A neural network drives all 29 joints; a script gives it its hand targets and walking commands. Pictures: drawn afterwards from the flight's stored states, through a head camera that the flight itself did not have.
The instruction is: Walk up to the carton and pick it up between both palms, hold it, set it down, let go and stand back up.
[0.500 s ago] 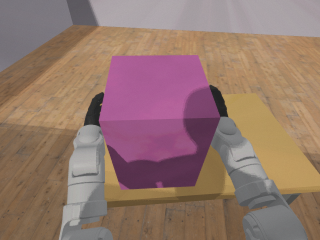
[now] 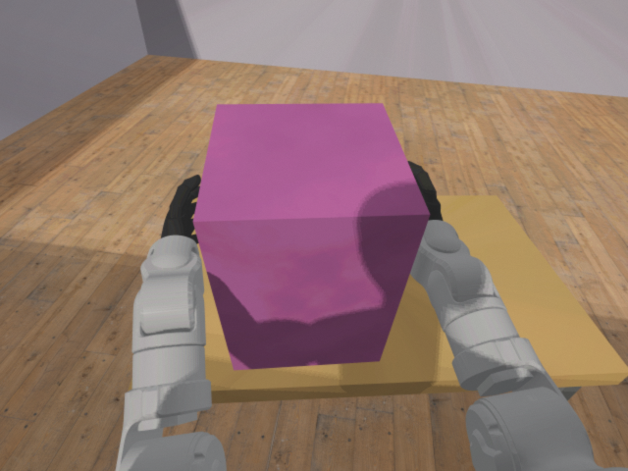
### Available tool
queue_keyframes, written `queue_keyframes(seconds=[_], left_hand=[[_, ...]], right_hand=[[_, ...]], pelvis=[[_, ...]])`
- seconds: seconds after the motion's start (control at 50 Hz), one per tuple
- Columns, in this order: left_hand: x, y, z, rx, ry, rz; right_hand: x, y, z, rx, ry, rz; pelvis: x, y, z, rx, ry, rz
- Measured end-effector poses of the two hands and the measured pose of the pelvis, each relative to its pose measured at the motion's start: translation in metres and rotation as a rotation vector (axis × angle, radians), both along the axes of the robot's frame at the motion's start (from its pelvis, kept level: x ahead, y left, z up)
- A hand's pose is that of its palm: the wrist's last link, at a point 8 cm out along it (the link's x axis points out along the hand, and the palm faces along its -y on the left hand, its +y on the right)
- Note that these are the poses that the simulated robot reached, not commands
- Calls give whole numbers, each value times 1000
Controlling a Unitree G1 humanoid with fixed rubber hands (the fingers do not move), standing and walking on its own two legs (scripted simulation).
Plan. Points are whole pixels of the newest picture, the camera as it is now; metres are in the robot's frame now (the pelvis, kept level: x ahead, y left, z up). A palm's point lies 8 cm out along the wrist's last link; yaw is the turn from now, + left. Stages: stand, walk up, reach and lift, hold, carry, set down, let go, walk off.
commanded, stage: hold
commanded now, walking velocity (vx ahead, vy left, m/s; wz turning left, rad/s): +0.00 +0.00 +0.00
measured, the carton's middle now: (304, 243) +0.38 +0.01 +0.13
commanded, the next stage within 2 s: none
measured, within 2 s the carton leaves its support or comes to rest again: neither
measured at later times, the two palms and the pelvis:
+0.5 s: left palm (184, 236) +0.36 +0.16 +0.17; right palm (423, 222) +0.37 -0.14 +0.18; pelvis +0.01 +0.00 +0.00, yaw +0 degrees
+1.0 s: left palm (186, 235) +0.36 +0.16 +0.18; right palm (429, 224) +0.36 -0.15 +0.18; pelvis +0.01 +0.00 +0.00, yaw +0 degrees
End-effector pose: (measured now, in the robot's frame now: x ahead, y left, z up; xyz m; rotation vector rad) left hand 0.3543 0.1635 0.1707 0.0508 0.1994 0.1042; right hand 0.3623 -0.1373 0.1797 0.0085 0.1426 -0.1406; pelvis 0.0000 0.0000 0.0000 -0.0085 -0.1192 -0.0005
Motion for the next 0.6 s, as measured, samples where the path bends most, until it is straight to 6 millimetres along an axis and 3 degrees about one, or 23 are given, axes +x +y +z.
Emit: queue_keyframes(seconds=[0.3,0.6], left_hand=[[7,-6,9,18,-36,-7],[6,-4,0,24,-19,-6]], right_hand=[[5,-7,4,10,-36,-5],[6,-4,-3,12,-19,1]], pelvis=[[6,1,0,1,11,-11],[13,-1,0,-1,6,3]])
